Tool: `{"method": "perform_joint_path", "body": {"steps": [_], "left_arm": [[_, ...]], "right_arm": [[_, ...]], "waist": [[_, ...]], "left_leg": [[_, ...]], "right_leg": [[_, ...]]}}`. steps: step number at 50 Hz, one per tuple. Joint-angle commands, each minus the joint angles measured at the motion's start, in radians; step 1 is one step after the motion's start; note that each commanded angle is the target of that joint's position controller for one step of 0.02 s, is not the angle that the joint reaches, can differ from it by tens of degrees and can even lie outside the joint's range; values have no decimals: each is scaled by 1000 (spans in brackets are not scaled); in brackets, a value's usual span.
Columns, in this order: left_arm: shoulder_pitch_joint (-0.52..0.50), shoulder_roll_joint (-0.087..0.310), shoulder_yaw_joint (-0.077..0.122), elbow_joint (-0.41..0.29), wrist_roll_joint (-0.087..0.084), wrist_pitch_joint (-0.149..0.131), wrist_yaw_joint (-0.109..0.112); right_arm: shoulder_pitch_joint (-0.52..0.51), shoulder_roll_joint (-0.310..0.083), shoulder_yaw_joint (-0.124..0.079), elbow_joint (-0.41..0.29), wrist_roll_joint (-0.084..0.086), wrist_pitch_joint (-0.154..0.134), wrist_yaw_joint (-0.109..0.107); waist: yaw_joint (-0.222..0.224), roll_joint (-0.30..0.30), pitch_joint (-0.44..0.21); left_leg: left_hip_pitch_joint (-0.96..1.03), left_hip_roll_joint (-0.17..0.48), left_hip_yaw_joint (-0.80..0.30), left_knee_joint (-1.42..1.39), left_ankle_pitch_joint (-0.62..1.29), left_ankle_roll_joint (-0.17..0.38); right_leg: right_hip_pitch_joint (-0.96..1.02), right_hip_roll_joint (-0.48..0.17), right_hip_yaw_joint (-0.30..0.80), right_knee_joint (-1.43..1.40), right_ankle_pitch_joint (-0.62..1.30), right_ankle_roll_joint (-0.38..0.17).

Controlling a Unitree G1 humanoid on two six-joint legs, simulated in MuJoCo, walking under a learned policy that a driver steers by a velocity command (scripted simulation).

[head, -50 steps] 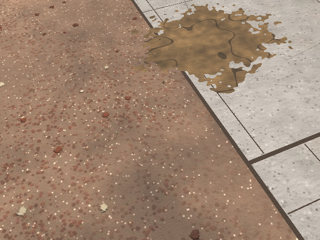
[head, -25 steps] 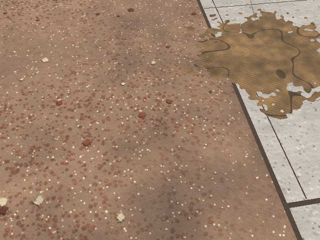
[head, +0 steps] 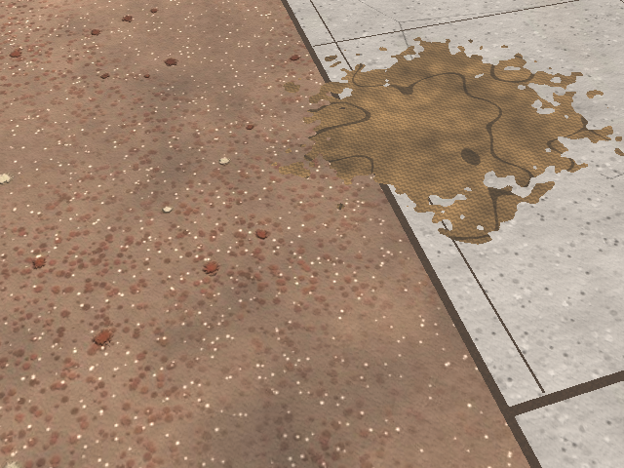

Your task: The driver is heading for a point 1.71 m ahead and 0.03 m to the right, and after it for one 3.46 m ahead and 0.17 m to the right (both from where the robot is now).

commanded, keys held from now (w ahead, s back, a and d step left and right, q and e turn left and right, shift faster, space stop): e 0.28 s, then q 0.72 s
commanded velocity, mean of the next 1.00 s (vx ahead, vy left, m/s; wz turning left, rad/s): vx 0.00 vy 0.00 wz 0.02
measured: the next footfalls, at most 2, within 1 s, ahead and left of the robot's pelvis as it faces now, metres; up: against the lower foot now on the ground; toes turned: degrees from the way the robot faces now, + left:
right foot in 0.22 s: +0.03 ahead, -0.14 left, +0.00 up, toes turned -10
left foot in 0.68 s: +0.03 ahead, +0.07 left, +0.00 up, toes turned -4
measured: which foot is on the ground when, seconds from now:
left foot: down 0.00-0.22, up 0.24-0.66, down 0.68-1.00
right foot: up 0.00-0.20, down 0.22-0.70, up 0.72-1.00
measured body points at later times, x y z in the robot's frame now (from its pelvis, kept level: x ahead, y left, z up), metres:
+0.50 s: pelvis +0.00 -0.06 +0.01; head +0.02 -0.09 +0.46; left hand +0.21 +0.15 -0.07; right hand +0.07 -0.35 -0.11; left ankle +0.03 +0.10 -0.69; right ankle -0.01 -0.14 -0.73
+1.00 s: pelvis -0.01 -0.06 +0.01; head +0.03 -0.05 +0.46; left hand +0.15 +0.23 -0.08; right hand +0.15 -0.34 -0.08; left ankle -0.01 +0.07 -0.73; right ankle +0.01 -0.19 -0.70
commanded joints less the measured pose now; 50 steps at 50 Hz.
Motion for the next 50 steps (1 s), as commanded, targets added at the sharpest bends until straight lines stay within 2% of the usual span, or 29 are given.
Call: {"method": "perform_joint_path", "body": {"steps": [1, 2, 5, 8, 10, 11, 12, 13, 14, 15, 16, 17, 19, 21, 23, 25, 27, 31, 33, 34, 35, 36, 37, 38, 39, 41, 43, 46, 50], "left_arm": [[-5, 125, 49, -89, 1, -7, -10], [8, 105, 46, -79, -7, 1, -11], [-17, 43, 19, -88, -7, 15, -21], [-16, 64, 25, -105, -12, 15, -41], [66, 76, 41, -78, -5, 17, -40], [97, 108, 55, -72, 3, 16, -29], [119, 247, 87, -102, 7, 8, -10], [119, 275, 80, -127, 49, -16, -20], [112, 235, 69, -121, 59, -37, -27], [62, 189, 52, -110, 45, -46, -23], [16, 139, 37, -109, 26, -44, -15], [-22, 104, 21, -106, 16, -41, -7], [-39, 39, -8, -89, 31, -45, 1], [-36, 4, -20, -63, 42, -51, 5], [-20, 24, -13, -41, 49, -50, 7], [-11, 69, 1, -24, 50, -43, 6], [-13, 98, 12, -14, 39, -33, 9], [-33, 105, 22, -5, 22, -18, 23], [-48, 105, 27, -1, 12, -11, 29], [-32, 101, 31, 7, 6, -9, 32], [-36, 78, 29, -8, 21, -15, 34], [-81, 41, 21, -47, 43, -23, 32], [-173, 37, 19, -65, 44, -25, 34], [-167, 56, 29, -64, 30, -25, 28], [-132, 52, 34, -46, 20, -20, 23], [-101, 58, 38, -33, 23, -17, 24], [-99, 26, 29, -32, 21, -24, 21], [-107, 15, 21, -35, 11, -34, 10], [-49, 53, 36, -26, 2, -44, -5]], "right_arm": [[28, -132, -27, -74, -3, -18, -19], [-19, -133, -25, -80, 5, -18, -23], [-77, -172, -36, -73, 13, -1, -24], [-57, -184, -42, -60, 26, 14, -18], [-52, -171, -38, -48, 46, 14, -12], [4, -131, -29, -24, 42, 12, -7], [20, -66, -9, -53, -9, 13, -1], [-104, -86, -9, -101, -12, 5, -9], [-138, -121, -19, -99, 11, 5, -14], [-109, -132, -22, -74, 21, 9, -18], [-77, -129, -24, -39, 15, 13, -25], [-52, -126, -24, -20, 10, 19, -26], [-5, -89, -12, 15, 19, 23, -13], [-7, -46, 8, 30, 26, 24, -3], [-48, -40, 20, 21, 27, 25, 4], [-62, -85, 12, 9, 31, 27, 5], [-62, -113, 6, 1, 37, 28, 3], [-15, -91, 10, 7, 37, 24, 9], [22, -84, 11, 15, 35, 22, 18], [27, -103, 8, 11, 30, 21, 20], [43, -170, -9, 6, 22, 20, 15], [41, -235, -29, 2, 31, 18, 8], [79, -205, -23, -7, 13, 11, 8], [92, -196, -18, -7, -3, -4, 6], [50, -197, -20, -15, 6, -14, 4], [-26, -178, -17, -32, 36, -12, -2], [-24, -177, -20, -35, 38, 9, -10], [-16, -197, -32, -44, 37, 30, -14], [-56, -203, -35, -66, 45, 41, -4]], "waist": [[-20, 175, -125], [6, 128, -106], [0, 172, -85], [-15, 217, -128], [24, 180, -147], [22, 81, -130], [-3, -252, -108], [57, -274, -157], [71, -158, -155], [32, -106, -126], [11, -57, -131], [-7, -69, -135], [-29, -77, -167], [-20, -72, -158], [12, -89, -127], [30, -99, -88], [38, -92, -50], [16, -62, -66], [-12, -53, -87], [-17, -28, -88], [-2, 92, -107], [15, 272, -94], [-66, 313, -86], [-68, 240, -101], [-35, 163, -100], [1, 124, -88], [-3, 151, -108], [-23, 180, -129], [-8, 229, -122]], "left_leg": [[239, 453, -426, -211, 540, 312], [215, 401, -334, -205, 500, 267], [149, 283, -121, -203, 475, 186], [160, 290, -58, -167, 446, 173], [120, 279, -13, -78, 326, 124], [27, 233, 52, 46, 179, 57], [-267, 105, 138, 380, -279, -55], [-390, 4, -41, 589, -432, -77], [-404, 20, -102, 671, -379, -68], [-402, 45, -105, 666, -287, -58], [-383, 66, -107, 635, -211, -63], [-332, 71, -99, 616, -150, -74], [-206, 69, -86, 570, -62, -91], [-129, 83, -84, 383, -28, -97], [-62, 84, -75, 238, -49, -94], [-47, 72, -54, 182, -103, -87], [-76, 63, -46, 162, -142, -75], [-73, 49, -17, 109, -136, -44], [-6, 37, 1, -16, -20, -12], [40, 46, -32, -102, 122, 17], [116, 131, -169, -129, 365, 70], [175, 266, -396, -167, 502, 202], [239, 354, -529, -237, 546, 316], [261, 365, -522, -250, 538, 338], [265, 317, -453, -227, 532, 298], [258, 245, -363, -206, 537, 224], [245, 204, -336, -190, 573, 212], [210, 187, -350, -167, 501, 202], [139, 174, -442, -151, 383, 184]], "right_leg": [[-256, -55, -57, 448, -238, 39], [-248, -87, -54, 438, -188, 47], [-130, -114, -144, 224, -64, 55], [0, -97, -200, 2, 9, 35], [141, -47, -250, -209, 174, -5], [242, -48, -186, -313, 286, -39], [388, -317, 220, -375, 671, -151], [321, -459, 438, -412, 754, -348], [306, -426, 383, -430, 651, -353], [284, -380, 281, -416, 583, -293], [281, -333, 212, -401, 538, -240], [250, -302, 151, -394, 582, -216], [213, -261, 57, -401, 631, -200], [217, -238, -3, -415, 562, -186], [211, -250, 0, -435, 463, -194], [207, -281, 36, -445, 377, -220], [217, -314, 75, -441, 351, -242], [278, -352, 76, -384, 543, -255], [281, -336, 23, -337, 594, -220], [259, -301, -19, -298, 520, -171], [176, -218, -109, -168, 397, -100], [7, -56, -240, -30, 191, -7], [-147, 7, -181, 143, -168, 24], [-205, -10, -109, 318, -248, 30], [-229, -31, -82, 375, -206, 36], [-227, -59, -76, 282, -92, 57], [-167, -38, -108, 195, -36, 83], [-65, -25, -113, 23, -3, 85], [70, -4, -121, -197, 78, 65]]}}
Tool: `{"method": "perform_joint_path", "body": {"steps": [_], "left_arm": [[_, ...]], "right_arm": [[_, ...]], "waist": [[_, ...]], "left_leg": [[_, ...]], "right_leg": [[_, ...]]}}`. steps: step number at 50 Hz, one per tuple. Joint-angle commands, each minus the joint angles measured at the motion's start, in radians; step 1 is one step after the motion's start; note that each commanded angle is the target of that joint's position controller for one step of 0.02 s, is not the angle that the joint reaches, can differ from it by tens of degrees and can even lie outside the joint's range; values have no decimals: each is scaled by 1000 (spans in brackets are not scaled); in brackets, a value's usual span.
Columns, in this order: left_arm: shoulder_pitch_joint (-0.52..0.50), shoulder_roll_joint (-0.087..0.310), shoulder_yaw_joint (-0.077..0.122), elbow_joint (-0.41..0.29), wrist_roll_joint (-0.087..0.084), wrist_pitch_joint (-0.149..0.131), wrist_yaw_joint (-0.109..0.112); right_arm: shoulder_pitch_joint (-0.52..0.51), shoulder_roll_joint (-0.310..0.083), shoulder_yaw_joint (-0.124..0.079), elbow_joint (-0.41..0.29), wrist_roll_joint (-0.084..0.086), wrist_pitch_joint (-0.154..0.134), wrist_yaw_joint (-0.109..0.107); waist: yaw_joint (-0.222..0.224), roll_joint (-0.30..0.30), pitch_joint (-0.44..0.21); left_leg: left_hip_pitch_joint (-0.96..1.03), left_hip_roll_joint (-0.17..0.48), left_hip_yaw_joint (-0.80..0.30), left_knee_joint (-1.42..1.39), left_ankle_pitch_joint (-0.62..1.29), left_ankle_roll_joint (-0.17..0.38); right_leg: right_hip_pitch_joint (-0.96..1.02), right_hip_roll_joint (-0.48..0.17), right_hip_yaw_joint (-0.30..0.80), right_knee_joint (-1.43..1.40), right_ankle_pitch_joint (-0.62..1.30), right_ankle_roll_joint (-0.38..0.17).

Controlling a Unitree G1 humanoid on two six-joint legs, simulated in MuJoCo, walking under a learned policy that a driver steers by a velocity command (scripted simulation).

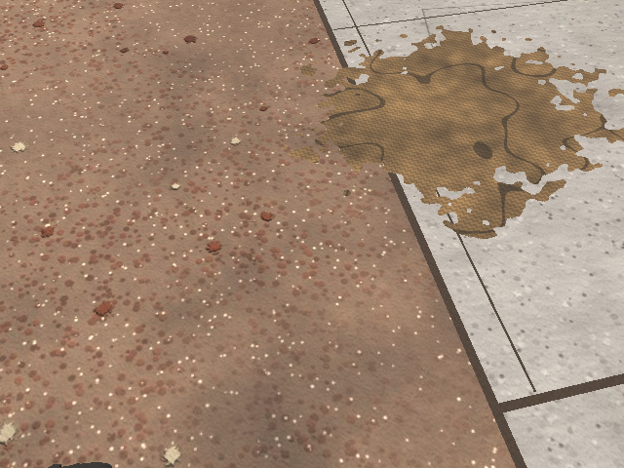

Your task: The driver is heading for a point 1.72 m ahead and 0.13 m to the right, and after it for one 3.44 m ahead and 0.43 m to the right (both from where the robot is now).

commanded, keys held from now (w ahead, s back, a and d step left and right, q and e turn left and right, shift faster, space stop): q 0.18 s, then e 0.44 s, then w+e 0.38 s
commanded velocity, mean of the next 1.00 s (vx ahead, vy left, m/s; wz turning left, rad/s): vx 0.10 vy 0.00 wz -0.12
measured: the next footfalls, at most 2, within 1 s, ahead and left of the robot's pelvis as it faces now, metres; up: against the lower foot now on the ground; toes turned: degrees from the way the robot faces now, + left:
right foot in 0.06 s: +0.06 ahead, -0.12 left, +0.00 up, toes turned +6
left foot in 0.40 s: +0.01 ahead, +0.13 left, +0.00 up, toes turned +4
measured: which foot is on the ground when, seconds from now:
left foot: down 0.00-0.06, up 0.08-0.38, down 0.40-0.70, up 0.72-1.00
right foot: up 0.00-0.04, down 0.06-0.44, up 0.46-0.68, down 0.70-1.00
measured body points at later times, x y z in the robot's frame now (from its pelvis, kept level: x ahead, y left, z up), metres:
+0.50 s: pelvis +0.00 -0.01 +0.00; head +0.02 +0.00 +0.44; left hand +0.09 +0.27 -0.12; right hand +0.18 -0.25 -0.10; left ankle -0.03 +0.12 -0.74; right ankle +0.01 -0.12 -0.74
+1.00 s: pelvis +0.07 -0.06 +0.01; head +0.09 -0.10 +0.46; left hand +0.15 +0.21 -0.08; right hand +0.22 -0.36 -0.09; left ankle +0.23 +0.11 -0.67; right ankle -0.01 -0.12 -0.74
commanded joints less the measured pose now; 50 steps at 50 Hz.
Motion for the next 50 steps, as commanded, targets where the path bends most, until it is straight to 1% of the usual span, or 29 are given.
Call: {"method": "perform_joint_path", "body": {"steps": [1, 2, 3, 4, 5, 6, 8, 12, 15, 17, 19, 20, 21, 22, 23, 26, 28, 31, 33, 34, 35, 36, 37, 38, 39, 40, 41, 45, 50], "left_arm": [[56, 80, 28, -55, -2, -27, -10], [82, 98, 37, -46, 4, -30, -6], [119, 168, 52, -55, 21, -30, 2], [99, 240, 65, -55, 52, -25, -3], [76, 187, 50, -78, 59, -37, -4], [25, 130, 31, -85, 52, -43, 0], [-35, 97, 21, -91, 23, -43, 11], [55, 84, 8, -53, 26, -33, 24], [23, 69, -4, -37, 15, -34, 4], [52, 106, 3, -19, 0, -29, -8], [94, 121, 4, 2, -19, -30, -13], [115, 117, -1, 2, -8, -40, -18], [124, 84, -11, -17, 10, -54, -28], [93, 62, -19, -22, 7, -53, -24], [59, 87, -13, -28, 5, -45, -21], [67, 97, 4, -42, -1, -11, -11], [70, 84, 8, -57, -9, 3, -18], [87, 74, 9, -66, -13, 19, -33], [136, 72, 11, -53, -19, 27, -44], [187, 73, 17, -31, -21, 28, -46], [251, 90, 29, -1, -20, 24, -42], [340, 182, 55, 8, -23, 13, -29], [361, 280, 61, -31, 2, -24, -43], [319, 212, 39, -43, 18, -52, -44], [282, 168, 23, -43, 12, -65, -36], [253, 157, 18, -52, 3, -68, -27], [228, 158, 14, -55, 0, -66, -18], [281, 148, 7, -40, 3, -71, 4], [340, 155, 11, 5, -8, -62, 16]], "right_arm": [[-70, -158, -41, -86, 14, -3, -2], [-61, -134, -34, -89, 14, -5, -5], [-21, -79, -19, -92, -6, -8, -3], [-6, -72, -21, -121, -3, -18, -5], [16, -153, -47, -102, -13, -26, -8], [20, -190, -64, -79, -1, -21, -5], [40, -157, -64, -50, -2, 0, -10], [-32, -56, -26, -86, -6, -5, -5], [-32, 15, 11, -78, -31, -10, 2], [-18, -18, 0, -62, -25, -13, 5], [29, -63, -11, -41, -26, -19, 6], [55, -118, -20, -50, -30, -20, -3], [49, -199, -39, -50, -39, -15, -15], [32, -155, -36, -40, -38, -12, -10], [-11, -110, -25, -56, -37, -16, -6], [-22, -109, -30, -63, -30, -32, -14], [-18, -108, -31, -67, -28, -43, -20], [-67, -132, -41, -73, -15, -42, -20], [-75, -145, -46, -69, 1, -34, -14], [-76, -133, -43, -64, 8, -33, -9], [-56, -88, -30, -56, 0, -35, -1], [-77, -11, -7, -76, -29, -42, 8], [-176, -17, -3, -159, -15, -66, 8], [-198, -78, -18, -152, 15, -92, 14], [-175, -106, -26, -135, 19, -109, 23], [-146, -106, -30, -106, -1, -119, 22], [-137, -104, -32, -94, -21, -128, 21], [-141, -64, -23, -70, -29, -141, 32], [-245, -31, -6, -87, -18, -150, 44]], "waist": [[44, 184, -139], [49, 156, -142], [34, -19, -176], [1, -298, -127], [11, -222, -122], [-7, -145, -93], [-14, -114, -59], [40, -130, -92], [31, -167, -128], [35, -180, -105], [10, -150, -86], [17, -93, -127], [57, 82, -148], [41, 181, -160], [32, 173, -114], [22, 217, -68], [13, 207, -62], [27, 157, -86], [45, 151, -116], [68, 130, -116], [84, 54, -102], [107, -210, -80], [133, -341, -63], [124, -210, -18], [92, -159, 19], [70, -87, 25], [58, -69, 24], [64, -74, -17], [102, -115, 5]], "left_leg": [[76, 177, -259, -60, 294, 163], [18, 140, -252, -26, 178, 121], [-104, 55, -160, 161, -69, 59], [-307, -85, -4, 359, -403, 0], [-317, -13, -26, 588, -411, -33], [-316, 5, -19, 674, -334, -42], [-335, 23, 10, 728, -204, -73], [-283, 13, 43, 572, -163, -101], [-73, 58, 102, 243, -203, -93], [20, 24, 152, 54, -109, -87], [168, 22, 140, -186, 126, -39], [280, 108, 62, -157, 267, -3], [317, 218, -8, -77, 408, 67], [216, 251, -31, -102, 284, 139], [176, 257, -43, -132, 201, 153], [145, 309, -62, -136, 246, 172], [153, 372, -81, -123, 409, 220], [147, 368, -12, -89, 505, 206], [82, 337, 52, -92, 217, 167], [3, 302, 93, -62, -16, 137], [-113, 246, 159, 50, -235, 96], [-332, 136, 289, 419, -349, 7], [-589, -10, 153, 626, -435, -12], [-635, 52, 58, 705, -371, 8], [-631, 81, 51, 689, -260, 28], [-607, 104, 56, 654, -161, 29], [-576, 116, 60, 591, -67, 18], [-497, 81, 97, 438, 150, -31], [-439, 45, 98, 171, 270, -69]], "right_leg": [[118, 30, -41, -254, 151, -21], [209, -7, -21, -330, 233, -41], [332, -209, 166, -367, 319, -111], [299, -413, 447, -414, 439, -285], [252, -464, 477, -428, 417, -368], [209, -406, 361, -418, 374, -339], [200, -305, 197, -410, 319, -275], [258, -262, 109, -396, 446, -307], [227, -235, 73, -373, 454, -294], [198, -228, 101, -347, 462, -293], [138, -213, 124, -318, 473, -245], [78, -196, 126, -293, 407, -186], [-1, -110, 39, -225, 250, -127], [32, -55, -41, -173, 85, -82], [13, -44, -57, -120, 78, -65], [-63, -41, -68, 32, 7, -72], [-118, -58, -63, 165, -188, -75], [-73, -82, -78, 126, -130, -71], [54, -51, -141, 7, -2, -94], [164, -15, -170, -77, 58, -115], [283, 9, -146, -140, 43, -143], [400, -180, 182, -301, -51, -233], [400, -396, 737, -521, -251, -435], [385, -427, 739, -557, -320, -447], [357, -391, 648, -542, -330, -401], [343, -341, 553, -519, -267, -354], [330, -299, 471, -516, -163, -323], [349, -218, 302, -529, 143, -296], [332, -185, 249, -508, 239, -276]]}}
